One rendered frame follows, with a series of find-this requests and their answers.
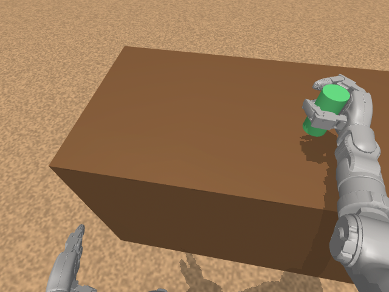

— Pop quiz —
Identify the right robot arm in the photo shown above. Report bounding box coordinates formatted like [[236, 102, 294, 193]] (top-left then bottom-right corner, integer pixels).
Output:
[[329, 125, 389, 292]]

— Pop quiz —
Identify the left robot hand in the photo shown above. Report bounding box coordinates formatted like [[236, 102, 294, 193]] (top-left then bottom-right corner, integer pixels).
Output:
[[46, 224, 97, 292]]

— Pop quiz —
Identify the can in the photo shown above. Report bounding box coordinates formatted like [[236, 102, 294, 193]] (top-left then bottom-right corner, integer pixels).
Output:
[[303, 84, 350, 137]]

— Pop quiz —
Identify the right robot hand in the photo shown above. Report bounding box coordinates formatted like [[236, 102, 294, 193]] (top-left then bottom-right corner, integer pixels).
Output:
[[302, 74, 373, 135]]

